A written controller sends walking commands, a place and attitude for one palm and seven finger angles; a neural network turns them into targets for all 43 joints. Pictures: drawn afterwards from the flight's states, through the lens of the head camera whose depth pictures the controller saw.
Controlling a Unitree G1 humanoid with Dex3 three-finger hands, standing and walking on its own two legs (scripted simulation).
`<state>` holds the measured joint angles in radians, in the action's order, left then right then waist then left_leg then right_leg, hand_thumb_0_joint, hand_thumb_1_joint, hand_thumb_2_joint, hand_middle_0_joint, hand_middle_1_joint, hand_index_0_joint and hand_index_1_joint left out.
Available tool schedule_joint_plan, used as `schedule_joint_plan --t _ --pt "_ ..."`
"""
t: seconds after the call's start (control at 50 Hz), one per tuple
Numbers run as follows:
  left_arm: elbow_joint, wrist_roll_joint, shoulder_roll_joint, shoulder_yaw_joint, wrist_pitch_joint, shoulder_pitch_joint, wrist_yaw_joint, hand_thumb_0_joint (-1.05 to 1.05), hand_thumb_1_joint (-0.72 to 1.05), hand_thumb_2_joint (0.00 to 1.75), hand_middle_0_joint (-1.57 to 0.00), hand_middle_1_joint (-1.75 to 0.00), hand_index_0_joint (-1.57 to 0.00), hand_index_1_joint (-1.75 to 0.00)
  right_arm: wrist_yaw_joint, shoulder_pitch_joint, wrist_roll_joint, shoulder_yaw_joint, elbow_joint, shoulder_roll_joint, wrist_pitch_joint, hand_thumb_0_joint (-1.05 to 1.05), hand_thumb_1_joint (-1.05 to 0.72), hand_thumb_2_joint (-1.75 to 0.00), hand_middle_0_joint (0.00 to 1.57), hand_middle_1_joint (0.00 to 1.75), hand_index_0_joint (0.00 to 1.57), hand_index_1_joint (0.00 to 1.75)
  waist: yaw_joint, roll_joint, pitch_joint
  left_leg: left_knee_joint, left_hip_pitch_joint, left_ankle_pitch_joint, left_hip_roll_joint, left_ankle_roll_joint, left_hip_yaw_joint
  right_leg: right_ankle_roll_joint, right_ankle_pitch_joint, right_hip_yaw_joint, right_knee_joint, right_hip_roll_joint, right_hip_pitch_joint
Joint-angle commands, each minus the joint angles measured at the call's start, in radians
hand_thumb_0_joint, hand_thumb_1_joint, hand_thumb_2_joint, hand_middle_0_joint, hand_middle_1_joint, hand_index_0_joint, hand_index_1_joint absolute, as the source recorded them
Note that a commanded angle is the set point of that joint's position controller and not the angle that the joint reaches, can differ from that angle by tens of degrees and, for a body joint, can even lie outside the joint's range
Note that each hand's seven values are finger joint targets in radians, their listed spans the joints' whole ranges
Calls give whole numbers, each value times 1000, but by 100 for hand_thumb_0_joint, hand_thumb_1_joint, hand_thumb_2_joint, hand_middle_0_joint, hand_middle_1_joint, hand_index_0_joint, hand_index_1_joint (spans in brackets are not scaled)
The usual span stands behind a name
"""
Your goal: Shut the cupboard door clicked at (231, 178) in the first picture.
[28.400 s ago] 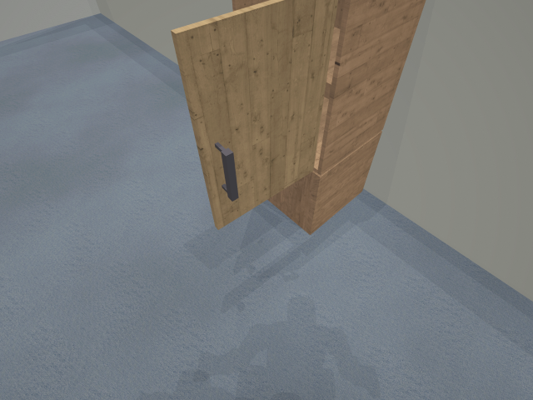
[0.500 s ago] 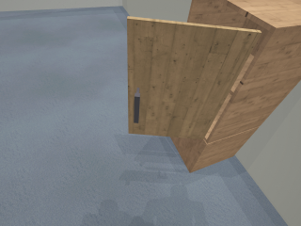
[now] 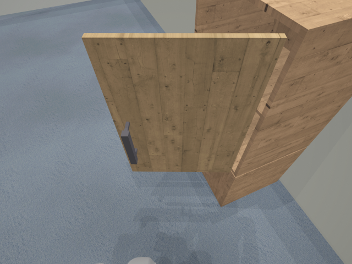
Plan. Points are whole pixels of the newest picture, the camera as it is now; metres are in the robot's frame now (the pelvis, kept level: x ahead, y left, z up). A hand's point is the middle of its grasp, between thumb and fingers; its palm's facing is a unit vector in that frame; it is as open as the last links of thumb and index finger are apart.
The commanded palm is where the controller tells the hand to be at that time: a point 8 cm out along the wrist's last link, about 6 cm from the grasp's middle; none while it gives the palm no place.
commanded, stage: come to a stop and stand still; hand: left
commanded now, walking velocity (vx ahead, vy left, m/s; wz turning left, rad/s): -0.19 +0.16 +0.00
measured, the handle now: (131, 143) +0.47 +0.18 -0.10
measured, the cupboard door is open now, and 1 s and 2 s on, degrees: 66 66 66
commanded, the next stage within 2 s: look again from close up in 0.92 s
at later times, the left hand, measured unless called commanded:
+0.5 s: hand out of the picture +0.00 +0.27 -0.18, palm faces +0.09 -0.97 -0.22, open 7.4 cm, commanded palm none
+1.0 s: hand out of the picture -0.06 +0.21 -0.18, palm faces +0.03 -0.99 -0.14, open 7.3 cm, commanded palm none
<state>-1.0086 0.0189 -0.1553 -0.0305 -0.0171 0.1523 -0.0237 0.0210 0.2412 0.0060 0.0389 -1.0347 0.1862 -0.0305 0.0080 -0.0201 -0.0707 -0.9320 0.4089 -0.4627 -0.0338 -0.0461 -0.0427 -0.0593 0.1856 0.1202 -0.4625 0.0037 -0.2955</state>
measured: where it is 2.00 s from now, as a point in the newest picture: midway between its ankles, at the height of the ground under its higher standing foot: outside the picture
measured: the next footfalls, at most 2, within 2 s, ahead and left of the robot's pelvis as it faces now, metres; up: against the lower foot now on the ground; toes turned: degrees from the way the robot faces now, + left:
left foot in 0.28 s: +0.02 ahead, +0.16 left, +0.00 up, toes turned +3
right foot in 0.58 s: -0.03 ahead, -0.06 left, +0.00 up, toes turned +0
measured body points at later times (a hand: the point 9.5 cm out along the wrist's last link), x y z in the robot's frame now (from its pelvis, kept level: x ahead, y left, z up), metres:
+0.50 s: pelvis -0.02 +0.06 +0.00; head +0.00 +0.08 +0.45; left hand -0.01 +0.32 -0.16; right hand +0.06 -0.16 -0.14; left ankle -0.02 +0.16 -0.74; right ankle -0.05 -0.07 -0.71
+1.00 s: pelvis -0.06 +0.05 +0.01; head -0.06 +0.07 +0.46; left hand -0.06 +0.27 -0.16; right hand -0.10 -0.17 -0.15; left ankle -0.02 +0.16 -0.74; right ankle -0.07 -0.06 -0.74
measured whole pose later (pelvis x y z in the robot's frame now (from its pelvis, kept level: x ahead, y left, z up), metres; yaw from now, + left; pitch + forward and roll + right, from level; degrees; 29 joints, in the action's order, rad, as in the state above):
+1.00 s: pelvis -0.06 +0.05 +0.01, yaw +0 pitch -2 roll +0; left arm -1.12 0.01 -0.15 0.00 0.02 0.29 -0.03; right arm 0.02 0.34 0.01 0.00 -1.16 0.14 -0.01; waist 0.01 0.03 -0.02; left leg -0.38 0.21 -0.14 0.00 0.02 -0.05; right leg -0.01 0.24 -0.01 -0.40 -0.01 -0.13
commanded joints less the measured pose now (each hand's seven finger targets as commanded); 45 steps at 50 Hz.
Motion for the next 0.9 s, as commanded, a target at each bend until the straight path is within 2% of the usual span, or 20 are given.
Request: schedule_joint_plan --t 0.0,0.08,0.16,0.2,0.22,0.24,0.26,0.28,0.3,0.34,0.38,0.48,0.52,0.56,0.58,0.6,0.64,0.68,0.76,0.88 --pt "26 3 -182 -52 -2 109 -25 0 90 90 -20 -30 -20 -30 -1 54 6 15 43 56 -26 0 -90 -90 20 30 20 30 -30 70 138 -48 40 11 4 -15 49 -161 -754 -252 105 365 181" --pt "38 8 -191 -60 7 94 -32 0 90 90 -20 -30 -20 -30 -7 -1 7 25 84 71 -34 0 -90 -90 20 30 20 30 -33 116 136 -49 56 16 8 -17 74 -168 -694 -247 102 369 178" --pt "63 17 -205 -66 15 66 -24 0 90 90 -20 -30 -20 -30 -11 -16 2 25 109 62 -22 0 -90 -90 20 30 20 30 -24 190 144 126 -32 24 11 -5 52 -151 -531 -232 92 336 140" --pt "65 15 -204 -66 20 56 -21 0 90 90 -20 -30 -20 -30 -12 26 3 22 96 52 -9 0 -90 -90 20 30 20 30 -6 180 161 323 -143 144 22 2 23 -105 -394 -218 53 294 105" --pt "63 10 -201 -65 24 50 -19 0 90 90 -20 -30 -20 -30 -13 61 4 19 85 59 0 0 -90 -90 20 30 20 30 13 165 168 467 -238 268 21 5 13 -60 -289 -195 13 263 65" --pt "64 3 -170 -56 30 69 -15 0 90 90 -20 -30 -20 -30 -13 69 7 22 82 98 12 0 -90 -90 20 30 20 30 7 63 190 546 -326 373 -46 24 68 -6 -149 -150 -64 195 15" --pt "72 -4 -118 -43 37 103 -11 0 90 90 -20 -30 -20 -30 -8 38 16 32 105 171 21 0 -90 -90 20 30 20 30 -13 -162 177 599 -302 568 -228 96 268 60 127 -68 -146 80 -57" --pt "76 -2 -108 -35 45 91 -13 0 90 90 -20 -30 -20 -30 0 -12 19 34 125 197 15 0 -90 -90 20 30 20 30 -14 -224 130 631 -191 667 -308 180 295 77 329 -74 -255 43 -29" --pt "80 -2 -107 -37 48 81 -12 0 90 90 -20 -30 -20 -30 5 -57 28 22 131 189 13 0 -90 -90 20 30 20 30 -26 -165 88 636 -108 595 -300 219 248 69 343 -113 -322 38 -3" --pt "57 4 -120 -38 65 71 -8 0 90 90 -20 -30 -20 -30 23 -73 28 11 122 161 24 0 -90 -90 20 30 20 30 -27 -199 50 624 -152 740 -233 204 217 69 299 -148 -422 21 -59" --pt "45 0 -125 -37 63 98 -5 0 90 90 -20 -30 -20 -30 27 -68 21 1 114 144 27 0 -90 -90 20 30 20 30 -34 -151 58 600 -187 761 -216 204 173 67 278 -160 -437 18 -62" --pt "21 -4 -104 -18 48 119 0 0 90 90 -20 -30 -20 -30 23 -24 11 6 66 142 32 0 -90 -90 20 30 20 30 -24 -94 106 596 -277 643 -195 199 179 72 192 -123 -153 16 42" --pt "-5 -5 -103 -15 37 174 -5 0 90 90 -20 -30 -20 -30 20 -21 0 5 52 129 35 0 -90 -90 20 30 20 30 -45 -44 133 555 -239 546 -151 152 170 63 5 -158 60 26 165" --pt "-18 -2 -138 -11 20 151 -10 0 90 90 -20 -30 -20 -30 12 -5 -10 -3 46 84 34 0 -90 -90 20 30 20 30 -10 77 79 543 -187 327 -61 73 105 16 -48 -280 147 136 151" --pt "-14 -4 -150 -10 18 122 -8 0 90 90 -20 -30 -20 -30 5 8 -8 -8 31 67 33 0 -90 -90 20 30 20 30 4 73 43 570 -213 292 -39 60 95 -2 -21 -274 156 161 93" --pt "-16 -5 -150 -5 20 126 -6 0 90 90 -20 -30 -20 -30 1 20 -4 -9 19 72 36 0 -90 -90 20 30 20 30 6 30 52 580 -264 351 -34 59 99 2 -30 -256 130 142 64" --pt "-38 -9 -115 1 6 136 -11 0 90 90 -20 -30 -20 -30 7 33 2 -10 -11 90 42 0 -90 -90 20 30 20 30 2 133 96 567 -297 419 -63 65 95 19 -102 -231 119 104 109" --pt "-45 -9 -109 6 8 137 -13 0 90 90 -20 -30 -20 -30 5 45 -1 -12 -28 84 43 0 -90 -90 20 30 20 30 -1 131 50 602 -283 356 -63 67 98 24 -3 -224 152 99 90" --pt "-62 -9 -101 7 17 149 -11 0 90 90 -20 -30 -20 -30 5 61 4 -21 -60 78 35 0 -90 -90 20 30 20 30 -1 51 -44 652 -229 207 -50 59 99 26 134 -237 184 90 39" --pt "-80 -8 -91 7 19 183 -12 0 90 90 -20 -30 -20 -30 9 110 5 -22 -83 54 31 0 -90 -90 20 30 20 30 -7 18 -60 660 -190 153 -46 58 99 25 166 -229 198 83 50"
